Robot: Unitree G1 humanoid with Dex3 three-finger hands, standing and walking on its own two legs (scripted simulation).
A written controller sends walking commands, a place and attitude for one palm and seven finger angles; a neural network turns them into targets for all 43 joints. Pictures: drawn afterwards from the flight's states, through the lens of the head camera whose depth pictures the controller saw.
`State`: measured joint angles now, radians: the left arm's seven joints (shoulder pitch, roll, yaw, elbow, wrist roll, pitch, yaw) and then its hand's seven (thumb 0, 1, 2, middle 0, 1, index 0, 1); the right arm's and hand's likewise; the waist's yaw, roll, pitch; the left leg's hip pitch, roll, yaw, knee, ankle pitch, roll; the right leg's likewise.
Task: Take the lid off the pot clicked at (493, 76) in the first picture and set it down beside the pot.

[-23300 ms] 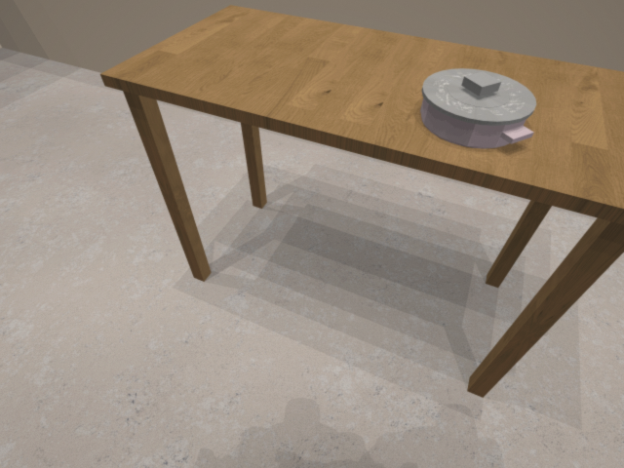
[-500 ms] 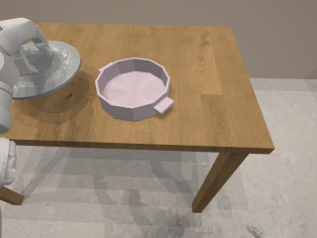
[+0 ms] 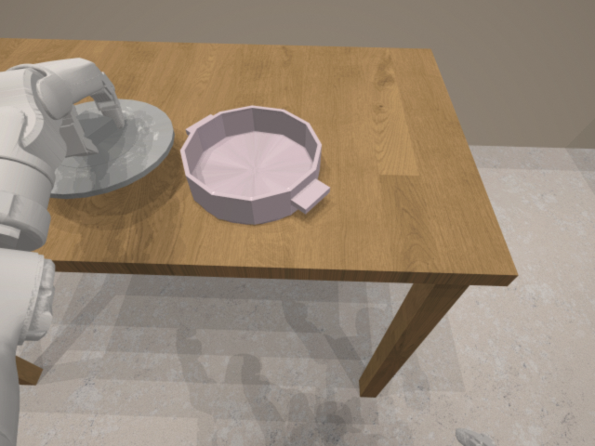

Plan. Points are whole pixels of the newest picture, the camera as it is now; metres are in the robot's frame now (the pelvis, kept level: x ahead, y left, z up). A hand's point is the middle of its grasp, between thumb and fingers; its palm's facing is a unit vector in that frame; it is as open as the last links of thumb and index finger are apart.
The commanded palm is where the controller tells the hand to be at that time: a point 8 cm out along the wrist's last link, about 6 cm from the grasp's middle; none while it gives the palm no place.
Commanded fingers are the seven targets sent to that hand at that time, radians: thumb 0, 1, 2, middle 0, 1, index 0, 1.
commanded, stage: lower the lid onto the table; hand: left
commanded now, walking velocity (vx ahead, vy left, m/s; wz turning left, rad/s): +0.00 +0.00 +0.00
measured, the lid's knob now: (88, 129) +0.49 +0.27 +0.16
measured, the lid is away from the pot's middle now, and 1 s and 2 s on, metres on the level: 0.21 0.23 0.24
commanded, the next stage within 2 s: open the fingers wide in 0.76 s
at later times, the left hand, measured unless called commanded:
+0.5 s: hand (83, 153) +0.46 +0.28 +0.15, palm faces -0.41 -0.13 -0.90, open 8.4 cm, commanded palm +0.46 +0.29 +0.22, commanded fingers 0.00 0.45 1.22 -0.80 -0.87 -0.86 -0.89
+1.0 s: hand (82, 161) +0.46 +0.29 +0.13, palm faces -0.39 -0.06 -0.92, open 8.5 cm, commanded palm +0.47 +0.29 +0.20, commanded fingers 0.00 0.34 1.14 -0.73 -0.83 -0.77 -0.85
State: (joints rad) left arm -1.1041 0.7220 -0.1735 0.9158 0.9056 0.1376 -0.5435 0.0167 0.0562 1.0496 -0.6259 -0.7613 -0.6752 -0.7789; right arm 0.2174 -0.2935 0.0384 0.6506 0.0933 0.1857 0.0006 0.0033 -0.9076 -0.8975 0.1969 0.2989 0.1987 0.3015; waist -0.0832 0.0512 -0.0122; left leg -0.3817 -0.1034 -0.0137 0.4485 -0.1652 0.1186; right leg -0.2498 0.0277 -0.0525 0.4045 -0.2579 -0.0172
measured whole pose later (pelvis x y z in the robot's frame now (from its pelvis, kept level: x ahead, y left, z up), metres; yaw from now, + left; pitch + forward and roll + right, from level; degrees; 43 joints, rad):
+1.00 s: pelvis +0.01 +0.00 -0.01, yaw -1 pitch +9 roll -3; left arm -1.00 0.79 -0.10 1.00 0.93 -0.09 -0.44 0.01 0.05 1.01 -0.63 -0.79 -0.67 -0.80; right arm 0.27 -0.29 0.03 0.64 0.08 0.24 -0.02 0.00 -0.91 -0.90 0.20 0.30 0.20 0.30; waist -0.10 0.04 -0.04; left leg -0.47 -0.09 0.00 0.54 -0.22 0.12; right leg -0.34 0.04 -0.04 0.47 -0.29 -0.02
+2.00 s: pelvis +0.01 +0.00 -0.01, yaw -1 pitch +10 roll -3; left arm -0.97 0.80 -0.06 0.96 0.91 -0.10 -0.43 0.00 -0.15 0.95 -0.54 -0.53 -0.54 -0.53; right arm 0.26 -0.30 0.03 0.63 0.09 0.27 -0.02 0.00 -0.91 -0.90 0.20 0.30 0.20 0.30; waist -0.10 0.04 -0.05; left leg -0.50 -0.09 0.00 0.56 -0.23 0.12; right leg -0.35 0.04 -0.04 0.48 -0.29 -0.01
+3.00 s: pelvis +0.01 +0.01 +0.00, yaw +0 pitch +9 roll -2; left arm -1.20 0.83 -0.15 0.93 0.94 0.07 -0.52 0.00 -0.16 0.97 -0.55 -0.50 -0.55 -0.50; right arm 0.25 -0.30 0.03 0.65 0.09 0.24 -0.02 0.00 -0.91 -0.90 0.20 0.30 0.20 0.30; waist -0.09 0.05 -0.05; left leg -0.44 -0.11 -0.01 0.48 -0.19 0.12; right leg -0.31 0.03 -0.04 0.42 -0.27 -0.01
